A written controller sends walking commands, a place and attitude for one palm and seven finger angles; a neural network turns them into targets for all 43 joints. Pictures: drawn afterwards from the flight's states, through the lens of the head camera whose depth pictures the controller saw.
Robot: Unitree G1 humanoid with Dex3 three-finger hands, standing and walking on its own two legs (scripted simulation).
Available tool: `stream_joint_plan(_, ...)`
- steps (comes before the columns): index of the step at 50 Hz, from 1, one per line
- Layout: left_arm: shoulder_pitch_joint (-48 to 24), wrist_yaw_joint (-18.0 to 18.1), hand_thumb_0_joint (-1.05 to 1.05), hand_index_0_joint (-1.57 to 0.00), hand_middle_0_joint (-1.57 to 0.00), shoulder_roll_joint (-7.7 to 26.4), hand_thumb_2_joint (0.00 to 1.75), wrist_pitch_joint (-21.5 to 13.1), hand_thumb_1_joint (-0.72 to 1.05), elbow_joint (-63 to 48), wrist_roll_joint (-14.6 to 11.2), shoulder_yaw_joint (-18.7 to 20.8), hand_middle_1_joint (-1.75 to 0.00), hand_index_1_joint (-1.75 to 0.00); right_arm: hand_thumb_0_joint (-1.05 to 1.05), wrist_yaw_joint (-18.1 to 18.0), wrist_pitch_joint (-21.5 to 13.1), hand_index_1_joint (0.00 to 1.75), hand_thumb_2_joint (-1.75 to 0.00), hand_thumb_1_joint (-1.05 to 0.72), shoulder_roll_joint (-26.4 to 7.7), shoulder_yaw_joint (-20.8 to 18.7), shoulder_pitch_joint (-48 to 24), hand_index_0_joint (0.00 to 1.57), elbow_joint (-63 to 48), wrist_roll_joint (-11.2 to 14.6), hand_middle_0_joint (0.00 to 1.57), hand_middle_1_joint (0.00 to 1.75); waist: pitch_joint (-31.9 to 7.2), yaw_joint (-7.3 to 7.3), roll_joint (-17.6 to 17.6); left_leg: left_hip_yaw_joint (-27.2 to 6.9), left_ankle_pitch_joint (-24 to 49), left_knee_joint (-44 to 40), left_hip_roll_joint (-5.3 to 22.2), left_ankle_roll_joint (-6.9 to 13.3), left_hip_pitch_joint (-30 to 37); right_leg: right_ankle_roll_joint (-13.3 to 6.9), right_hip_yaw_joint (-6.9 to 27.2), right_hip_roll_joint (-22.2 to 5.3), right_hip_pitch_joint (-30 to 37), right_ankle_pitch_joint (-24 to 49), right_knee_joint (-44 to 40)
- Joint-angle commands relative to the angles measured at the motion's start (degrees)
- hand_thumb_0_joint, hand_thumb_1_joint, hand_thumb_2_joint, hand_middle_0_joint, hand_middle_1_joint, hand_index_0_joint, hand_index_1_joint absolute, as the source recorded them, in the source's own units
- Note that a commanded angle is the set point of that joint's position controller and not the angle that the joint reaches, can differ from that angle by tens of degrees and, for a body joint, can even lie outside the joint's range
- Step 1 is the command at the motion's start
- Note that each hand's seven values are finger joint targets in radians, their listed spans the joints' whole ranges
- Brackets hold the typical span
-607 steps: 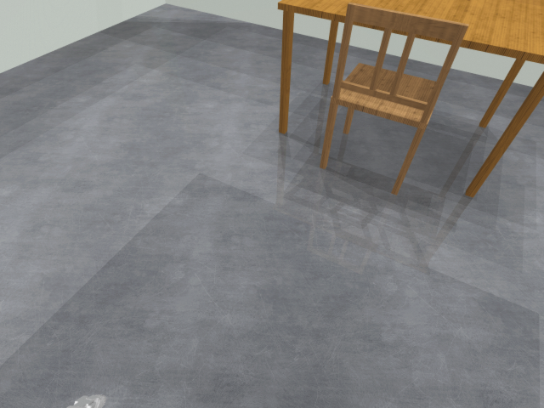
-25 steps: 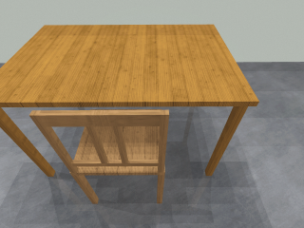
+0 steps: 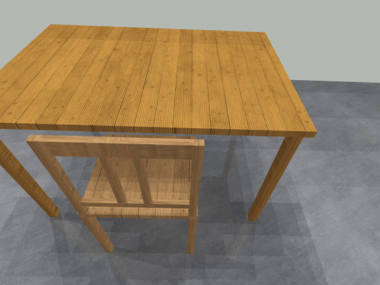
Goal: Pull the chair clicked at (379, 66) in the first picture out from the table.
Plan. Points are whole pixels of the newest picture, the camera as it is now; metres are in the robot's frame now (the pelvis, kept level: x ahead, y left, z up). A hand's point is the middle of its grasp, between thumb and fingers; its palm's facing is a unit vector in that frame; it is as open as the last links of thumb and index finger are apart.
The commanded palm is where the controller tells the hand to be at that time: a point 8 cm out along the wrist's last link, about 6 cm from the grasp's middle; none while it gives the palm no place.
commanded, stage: look again from close up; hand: left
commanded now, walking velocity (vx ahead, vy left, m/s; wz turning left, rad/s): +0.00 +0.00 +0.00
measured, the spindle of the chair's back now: (114, 180) +0.42 +0.26 -0.12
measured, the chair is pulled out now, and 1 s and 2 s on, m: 0.00 0.00 0.00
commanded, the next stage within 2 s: none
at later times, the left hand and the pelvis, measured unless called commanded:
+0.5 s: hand out of the picture -0.03 +0.16 -0.18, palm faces +0.03 -0.98 -0.18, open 7.4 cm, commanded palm none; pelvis +0.00 -0.01 +0.00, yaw +0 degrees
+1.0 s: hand out of the picture -0.04 +0.16 -0.18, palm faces +0.02 -0.99 -0.17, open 7.4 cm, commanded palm none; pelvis -0.01 +0.00 +0.00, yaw -1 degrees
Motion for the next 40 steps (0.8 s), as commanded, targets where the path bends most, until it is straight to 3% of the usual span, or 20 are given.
stream_joint_plan(1,4.8,0.3,0.0,-0.2,-0.2,5.6,0.9,-0.9,0.9,-1.4,-0.3,0.8,-0.3,-0.3,0.0,-0.3,-1.0,0.3,-0.9,-0.9,-4.8,-0.6,2.9,0.2,-1.5,0.3,0.2,0.3,3.3,-0.38,0.4,-6.3,11.2,-3.2,5.5,1.3,1.1,0.8,8.0,-8.4,-4.5,17.2,-5.5)
stream_joint_plan(5,4.9,0.3,0.0,-0.2,-0.2,5.4,0.9,-0.8,0.9,-1.3,-0.4,0.7,-0.3,-0.3,0.0,-0.3,-0.9,0.3,-0.9,-0.9,-4.7,-0.6,2.9,0.2,-1.2,0.3,0.2,0.3,4.5,-0.33,0.7,-6.2,9.9,-3.5,5.5,1.2,0.6,0.8,8.2,-8.3,-5.3,15.6,-6.1)
stream_joint_plan(12,5.1,0.3,0.0,-0.2,-0.2,5.3,0.9,-0.8,0.9,-1.1,-0.4,0.8,-0.3,-0.3,0.0,-0.3,-1.1,0.3,-0.9,-0.9,-4.5,-0.6,3.5,0.2,-0.9,0.3,0.2,0.3,3.1,-0.31,0.8,-6.2,11.2,-3.7,5.9,1.3,1.4,0.8,8.1,-8.2,-4.7,15.8,-6.0)
stream_joint_plan(14,5.0,0.3,0.0,-0.2,-0.2,5.3,0.9,-0.7,0.9,-1.2,-0.4,0.7,-0.3,-0.3,0.0,-0.3,-0.9,0.3,-0.9,-0.9,-4.5,-0.5,3.5,0.2,-0.9,0.4,0.2,0.3,4.7,-0.24,0.0,-6.3,9.3,-4.0,5.6,1.2,0.2,0.9,8.3,-8.1,-5.4,14.2,-6.5)
stream_joint_plan(17,5.3,0.3,0.0,-0.2,-0.2,5.3,0.9,-0.8,0.9,-1.0,-0.4,0.7,-0.3,-0.3,0.0,-0.4,-1.1,0.3,-0.9,-0.9,-4.5,-0.5,3.8,0.2,-0.6,0.3,0.2,0.3,2.9,-0.27,0.2,-6.2,11.3,-3.7,5.9,1.3,1.4,0.8,8.2,-8.2,-4.7,16.3,-6.1)
stream_joint_plan(22,5.4,0.4,0.0,-0.2,-0.2,5.2,0.9,-0.8,0.9,-1.0,-0.4,0.8,-0.3,-0.3,0.0,-0.5,-1.1,0.3,-0.9,-0.9,-4.1,-0.5,4.1,0.2,-0.4,0.4,0.2,0.3,3.2,-0.19,0.3,-6.1,12.0,-3.7,5.9,1.3,1.2,0.9,8.2,-8.2,-4.4,17.7,-6.0)
stream_joint_plan(40,5.7,0.3,0.0,-0.2,-0.2,4.7,0.9,-0.7,0.9,-1.2,-0.5,0.6,-0.3,-0.3,0.0,-0.5,-0.9,0.3,-0.9,-0.9,-3.5,-0.7,4.7,0.2,0.0,0.4,0.2,0.3,4.4,-0.35,0.4,-6.0,9.4,-4.0,5.9,1.2,0.8,1.1,8.7,-7.9,-6.2,14.0,-7.0)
